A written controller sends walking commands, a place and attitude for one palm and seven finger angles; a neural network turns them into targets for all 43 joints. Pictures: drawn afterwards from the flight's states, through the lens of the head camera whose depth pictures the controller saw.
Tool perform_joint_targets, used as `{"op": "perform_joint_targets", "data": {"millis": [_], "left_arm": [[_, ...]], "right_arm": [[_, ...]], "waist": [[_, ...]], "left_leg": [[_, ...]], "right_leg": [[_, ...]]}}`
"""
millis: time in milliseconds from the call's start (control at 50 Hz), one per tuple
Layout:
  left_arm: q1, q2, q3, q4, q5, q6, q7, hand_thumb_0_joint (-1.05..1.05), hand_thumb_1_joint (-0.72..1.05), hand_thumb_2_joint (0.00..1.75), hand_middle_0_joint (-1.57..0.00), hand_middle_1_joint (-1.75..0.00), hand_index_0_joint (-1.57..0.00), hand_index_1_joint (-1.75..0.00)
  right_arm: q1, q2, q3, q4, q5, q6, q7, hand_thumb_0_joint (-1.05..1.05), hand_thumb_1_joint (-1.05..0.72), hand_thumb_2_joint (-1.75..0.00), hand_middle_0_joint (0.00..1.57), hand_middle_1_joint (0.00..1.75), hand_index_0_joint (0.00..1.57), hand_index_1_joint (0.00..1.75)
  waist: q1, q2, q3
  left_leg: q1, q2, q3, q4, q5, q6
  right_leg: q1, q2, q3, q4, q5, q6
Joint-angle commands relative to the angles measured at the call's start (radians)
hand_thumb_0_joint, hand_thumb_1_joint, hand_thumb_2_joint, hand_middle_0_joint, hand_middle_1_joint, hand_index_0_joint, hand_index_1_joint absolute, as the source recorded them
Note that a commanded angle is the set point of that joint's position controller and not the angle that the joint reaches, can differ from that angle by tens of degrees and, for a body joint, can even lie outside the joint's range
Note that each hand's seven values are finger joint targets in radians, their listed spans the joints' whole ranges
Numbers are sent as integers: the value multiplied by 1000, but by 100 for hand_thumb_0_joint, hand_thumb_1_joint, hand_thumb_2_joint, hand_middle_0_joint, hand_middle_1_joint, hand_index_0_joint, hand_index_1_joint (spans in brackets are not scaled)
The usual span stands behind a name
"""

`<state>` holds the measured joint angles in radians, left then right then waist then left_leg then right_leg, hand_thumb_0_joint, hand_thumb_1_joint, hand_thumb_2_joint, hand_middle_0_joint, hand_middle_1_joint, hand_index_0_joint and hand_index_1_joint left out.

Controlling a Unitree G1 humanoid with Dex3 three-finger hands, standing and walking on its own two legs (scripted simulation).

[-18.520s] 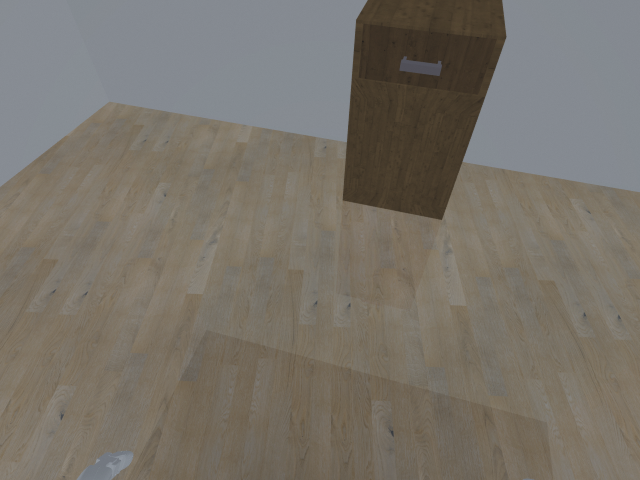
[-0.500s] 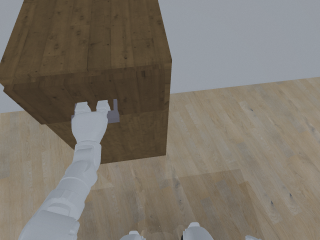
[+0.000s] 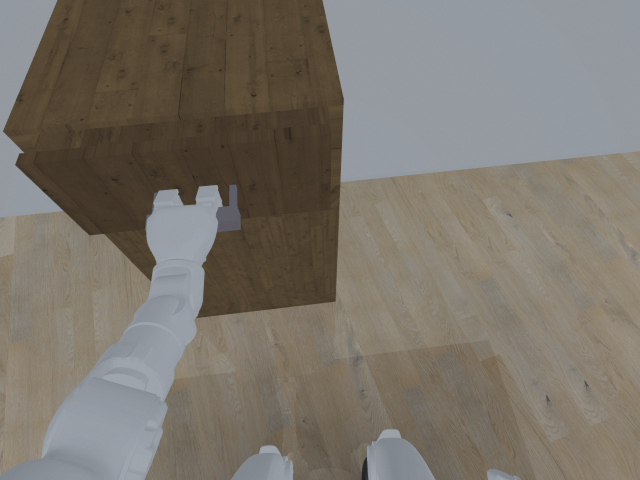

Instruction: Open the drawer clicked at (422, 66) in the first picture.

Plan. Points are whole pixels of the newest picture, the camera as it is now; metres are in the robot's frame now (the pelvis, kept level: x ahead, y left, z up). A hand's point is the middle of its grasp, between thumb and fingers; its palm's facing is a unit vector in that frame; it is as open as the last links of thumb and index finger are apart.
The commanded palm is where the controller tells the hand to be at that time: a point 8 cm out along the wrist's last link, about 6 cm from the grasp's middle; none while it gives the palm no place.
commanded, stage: pull the drawer open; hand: left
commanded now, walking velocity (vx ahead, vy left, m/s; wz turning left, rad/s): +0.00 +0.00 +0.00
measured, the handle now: (195, 208) +0.49 +0.19 -0.02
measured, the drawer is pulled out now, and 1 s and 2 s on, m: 0.06 0.12 0.28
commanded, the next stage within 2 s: none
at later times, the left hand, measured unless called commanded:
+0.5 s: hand (196, 257) +0.42 +0.18 -0.03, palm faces -0.03 -0.03 -1.00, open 6.2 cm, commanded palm +0.36 +0.17 +0.01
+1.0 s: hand (194, 292) +0.36 +0.17 -0.04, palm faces +0.00 -0.02 -1.00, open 6.1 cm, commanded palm +0.34 +0.17 +0.01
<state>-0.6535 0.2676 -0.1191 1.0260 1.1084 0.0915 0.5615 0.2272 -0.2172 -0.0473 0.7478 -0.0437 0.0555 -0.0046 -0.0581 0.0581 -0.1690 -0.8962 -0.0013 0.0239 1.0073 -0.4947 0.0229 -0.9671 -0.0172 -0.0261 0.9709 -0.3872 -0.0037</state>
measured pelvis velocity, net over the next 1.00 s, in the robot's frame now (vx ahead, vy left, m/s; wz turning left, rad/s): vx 0.02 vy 0.00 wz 0.01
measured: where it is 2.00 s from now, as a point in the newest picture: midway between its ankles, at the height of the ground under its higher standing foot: outside the picture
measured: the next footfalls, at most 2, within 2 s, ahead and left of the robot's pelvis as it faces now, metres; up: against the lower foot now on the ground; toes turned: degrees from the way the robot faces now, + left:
none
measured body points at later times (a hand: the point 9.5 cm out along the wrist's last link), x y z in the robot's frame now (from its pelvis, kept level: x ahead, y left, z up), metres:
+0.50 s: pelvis -0.01 +0.00 +0.00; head +0.10 -0.03 +0.44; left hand +0.41 +0.18 +0.02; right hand +0.03 -0.27 -0.14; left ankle -0.02 +0.11 -0.67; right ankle +0.03 -0.12 -0.67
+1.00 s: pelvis +0.02 +0.00 +0.01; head +0.10 -0.01 +0.46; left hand +0.36 +0.17 +0.02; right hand +0.20 -0.23 -0.11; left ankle -0.02 +0.11 -0.67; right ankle +0.03 -0.12 -0.67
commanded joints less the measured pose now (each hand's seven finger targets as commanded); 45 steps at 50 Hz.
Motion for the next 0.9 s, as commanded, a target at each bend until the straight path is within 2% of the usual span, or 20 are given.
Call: {"op": "perform_joint_targets", "data": {"millis": [0, 60, 140, 220, 260, 340, 360, 400, 460, 480, 500, 520, 600, 660, 700, 720, 760, 780, 800, 880], "left_arm": [[-353, 136, 32, -114, 9, -26, 24, 0, 90, 90, -40, -135, -40, -135], [-391, 143, 39, -121, 10, -41, 31, 0, 90, 90, -40, -135, -40, -135], [-393, 199, 76, -97, 7, -42, 38, 0, 90, 90, -40, -135, -40, -135], [-419, 192, 61, -97, 3, -42, 41, 0, 90, 90, -40, -135, -40, -135], [-361, 214, 91, -98, -6, -39, 34, 0, 90, 90, -40, -135, -40, -135], [-218, 119, 39, -125, -24, -44, 20, 0, 90, 90, -40, -135, -40, -135], [-194, 102, 34, -137, -28, -47, 16, 0, 90, 90, -40, -135, -40, -135], [-111, 125, 58, -168, -31, -51, 11, 0, 90, 90, -40, -135, -40, -135], [28, 68, 30, -261, -31, -48, 12, 0, 90, 90, -40, -135, -40, -135], [95, 50, 19, -274, -28, -44, 17, 0, 90, 90, -40, -135, -40, -135], [116, 30, 0, -314, -30, -37, 19, 0, 90, 90, -40, -135, -40, -135], [144, 24, -4, -336, -25, -31, 27, 0, 90, 90, -40, -135, -40, -135], [279, 30, 8, -436, -13, 12, 48, 0, 90, 90, -40, -135, -40, -135], [381, 17, -8, -561, -3, 53, 56, 0, 90, 90, -40, -135, -40, -135], [471, -25, -49, -615, 1, 83, 53, 0, 90, 90, -40, -135, -40, -135], [333, 5, -38, -594, 12, 92, 58, 0, 90, 90, -40, -135, -40, -135], [63, 37, -41, -576, 41, 91, 69, 0, 90, 90, -40, -135, -40, -135], [133, 59, -2, -532, 50, 95, 72, 0, 90, 90, -40, -135, -40, -135], [185, 51, -5, -503, 59, 100, 74, 0, 90, 90, -40, -135, -40, -135], [138, -3, -58, -549, 46, 119, 61, 0, 90, 90, -40, -135, -40, -135]], "right_arm": [[103, -143, -49, -60, -1, -42, -17, 0, -90, -90, 20, 30, 20, 30], [118, -147, -53, -52, -4, -56, -12, 0, -90, -90, 20, 30, 20, 30], [132, -155, -53, -42, -3, -68, -11, 0, -90, -90, 20, 30, 20, 30], [136, -155, -53, -36, -1, -78, -7, 0, -90, -90, 20, 30, 20, 30], [136, -162, -55, -42, 0, -76, -4, 0, -90, -90, 20, 30, 20, 30], [122, -146, -59, -68, 11, -76, 0, 0, -90, -90, 20, 30, 20, 30], [118, -145, -62, -74, 13, -76, 1, 0, -90, -90, 20, 30, 20, 30], [110, -148, -62, -81, 18, -72, -2, 0, -90, -90, 20, 30, 20, 30], [93, -141, -68, -107, 23, -68, 4, 0, -90, -90, 20, 30, 20, 30], [82, -139, -66, -110, 25, -66, 3, 0, -90, -90, 20, 30, 20, 30], [76, -139, -66, -119, 28, -63, 7, 0, -90, -90, 20, 30, 20, 30], [63, -138, -65, -119, 27, -63, 6, 0, -90, -90, 20, 30, 20, 30], [38, -138, -62, -140, 27, -51, 9, 0, -90, -90, 20, 30, 20, 30], [6, -135, -60, -164, 26, -39, 15, 0, -90, -90, 20, 30, 20, 30], [-6, -127, -59, -175, 26, -29, 22, 0, -90, -90, 20, 30, 20, 30], [-14, -132, -56, -156, 26, -24, 13, 0, -90, -90, 20, 30, 20, 30], [-12, -130, -48, -126, 15, -27, -12, 0, -90, -90, 20, 30, 20, 30], [-9, -129, -51, -120, 10, -27, -14, 0, -90, -90, 20, 30, 20, 30], [-17, -123, -48, -123, 4, -26, -15, 0, -90, -90, 20, 30, 20, 30], [-22, -110, -52, -136, 5, -10, -13, 0, -90, -90, 20, 30, 20, 30]], "waist": [[-43, -68, -389], [-48, -49, -413], [-50, -83, -422], [-50, -41, -417], [-28, -54, -449], [2, -45, -430], [1, -69, -436], [18, -99, -422], [38, -79, -434], [45, -103, -404], [40, -87, -384], [39, -110, -368], [51, -119, -350], [63, -77, -371], [64, -87, -365], [27, -91, -323], [-19, -60, -267], [12, -52, -287], [27, -50, -302], [28, 2, -396]], "left_leg": [[140, -30, -22, -115, 271, 5], [128, -31, -24, -105, 259, 6], [79, -35, -16, -100, 212, 12], [79, -36, -15, -105, 190, 12], [95, -36, -16, -113, 205, 10], [129, -33, -5, -140, 221, 5], [138, -32, -7, -142, 237, 7], [139, -29, 0, -148, 250, 8], [192, -27, 1, -158, 330, 4], [196, -24, 3, -162, 344, 3], [209, -22, 3, -167, 347, 3], [212, -20, 3, -169, 354, 4], [250, -19, 1, -175, 423, 1], [321, -13, -6, -171, 558, -5], [359, -5, -8, -164, 644, -8], [356, -3, -16, -156, 629, -13], [329, -3, -28, -145, 567, -15], [337, -5, -23, -145, 575, -16], [344, -9, -21, -140, 603, -21], [419, -7, -25, -124, 710, -37]], "right_leg": [[269, 43, 4, -98, 225, -35], [257, 43, 6, -92, 210, -37], [279, 39, 20, -97, 184, -30], [261, 39, 21, -102, 157, -32], [291, 41, 20, -101, 169, -35], [314, 45, 13, -118, 185, -37], [328, 47, 11, -122, 204, -38], [352, 47, 16, -128, 229, -35], [378, 50, 6, -130, 299, -43], [374, 52, 1, -132, 311, -42], [367, 52, 0, -138, 311, -43], [373, 53, -2, -143, 322, -42], [404, 53, -6, -143, 387, -43], [430, 52, -8, -137, 473, -47], [442, 47, -13, -136, 536, -41], [407, 49, -11, -141, 538, -37], [329, 47, -19, -132, 460, -37], [338, 47, -20, -122, 450, -41], [348, 47, -20, -116, 468, -42], [369, 43, -24, -106, 525, -40]]}}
